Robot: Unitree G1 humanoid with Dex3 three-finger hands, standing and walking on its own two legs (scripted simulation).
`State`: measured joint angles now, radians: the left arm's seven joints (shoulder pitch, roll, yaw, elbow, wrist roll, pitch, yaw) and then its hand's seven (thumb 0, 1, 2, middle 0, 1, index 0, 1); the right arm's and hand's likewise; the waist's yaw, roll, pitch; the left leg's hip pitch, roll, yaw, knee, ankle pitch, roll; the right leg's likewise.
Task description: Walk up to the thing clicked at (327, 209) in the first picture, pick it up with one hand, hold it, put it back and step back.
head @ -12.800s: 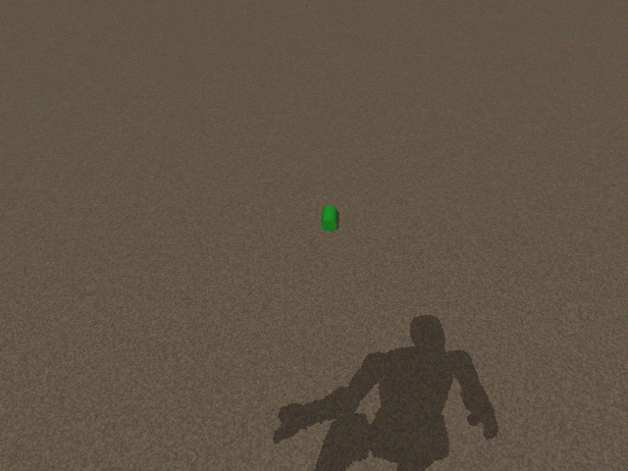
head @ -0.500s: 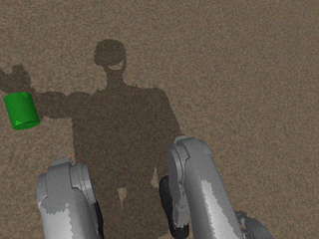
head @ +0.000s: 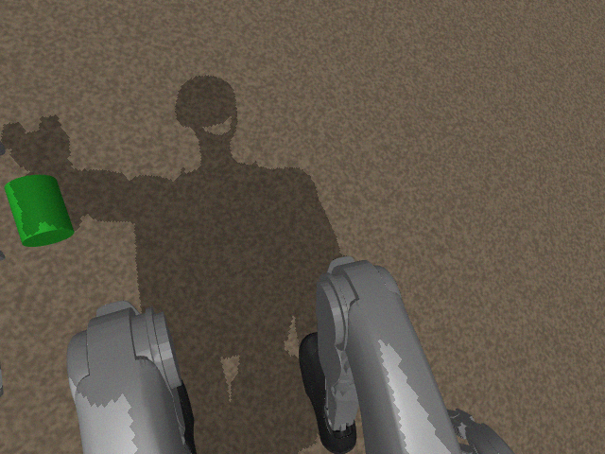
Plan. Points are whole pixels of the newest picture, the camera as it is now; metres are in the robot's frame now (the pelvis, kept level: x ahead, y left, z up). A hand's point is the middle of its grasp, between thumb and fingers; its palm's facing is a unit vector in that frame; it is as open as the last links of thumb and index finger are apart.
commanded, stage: approach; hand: left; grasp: from above
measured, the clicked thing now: (40, 211) +0.49 +0.33 -0.29
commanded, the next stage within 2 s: rest palm in 0.48 s
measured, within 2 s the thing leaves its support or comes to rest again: neither
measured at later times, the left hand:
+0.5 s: hand out of the picture +0.46 +0.34 -0.17, palm faces -0.49 -0.13 -0.86, open 14.4 cm
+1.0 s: hand (17, 211) +0.46 +0.32 -0.20, palm faces -0.44 -0.14 -0.89, open 14.5 cm
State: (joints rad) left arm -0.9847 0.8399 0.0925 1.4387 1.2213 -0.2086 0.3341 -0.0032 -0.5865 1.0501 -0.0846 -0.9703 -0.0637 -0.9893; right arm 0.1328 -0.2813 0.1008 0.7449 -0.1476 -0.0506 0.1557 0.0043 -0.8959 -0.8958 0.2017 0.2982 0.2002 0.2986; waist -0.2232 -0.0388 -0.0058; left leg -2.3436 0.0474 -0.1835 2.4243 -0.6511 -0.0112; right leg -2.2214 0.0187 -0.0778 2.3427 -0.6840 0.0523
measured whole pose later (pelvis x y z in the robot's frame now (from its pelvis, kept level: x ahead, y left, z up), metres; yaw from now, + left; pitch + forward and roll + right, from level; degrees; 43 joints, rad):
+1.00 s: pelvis +0.00 +0.00 -0.01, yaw -2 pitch +30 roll -10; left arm -1.08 0.91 0.13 1.65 1.27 -0.19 0.46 0.00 -0.59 1.09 -0.09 -0.91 -0.05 -0.95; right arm 0.11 -0.30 0.18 0.70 -0.20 -0.11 0.16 0.00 -0.89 -0.90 0.20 0.30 0.20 0.30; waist -0.31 -0.08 0.06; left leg -2.37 0.05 -0.21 2.47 -0.65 -0.01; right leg -2.24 0.03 -0.10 2.37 -0.67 0.06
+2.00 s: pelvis +0.00 +0.01 -0.02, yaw -5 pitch +27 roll -14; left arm -1.07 1.02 0.15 1.72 1.24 -0.18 0.57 0.00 -0.59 1.08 -0.09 -0.90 -0.05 -0.94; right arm 0.10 -0.33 0.28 0.68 -0.26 -0.22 0.24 0.00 -0.89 -0.90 0.20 0.30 0.20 0.30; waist -0.36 -0.14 0.15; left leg -2.36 0.05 -0.28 2.55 -0.70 -0.01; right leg -2.22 0.06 -0.14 2.39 -0.69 0.07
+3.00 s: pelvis +0.00 +0.01 -0.02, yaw -6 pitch +27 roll -15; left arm -1.08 1.09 0.13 1.72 1.23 -0.22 0.55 0.00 -0.45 0.97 -0.13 -0.96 -0.13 -0.96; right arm 0.08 -0.35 0.34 0.65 -0.26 -0.21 0.22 0.00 -0.89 -0.90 0.20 0.30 0.20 0.30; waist -0.36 -0.16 0.18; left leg -2.35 0.05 -0.30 2.55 -0.70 -0.01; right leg -2.20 0.07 -0.16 2.38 -0.68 0.07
